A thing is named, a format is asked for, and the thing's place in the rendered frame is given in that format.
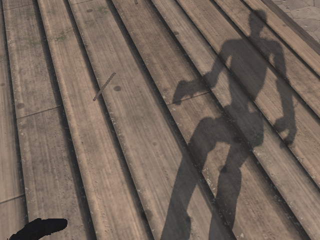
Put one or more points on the left robot hand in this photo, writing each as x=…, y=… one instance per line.
x=39, y=228

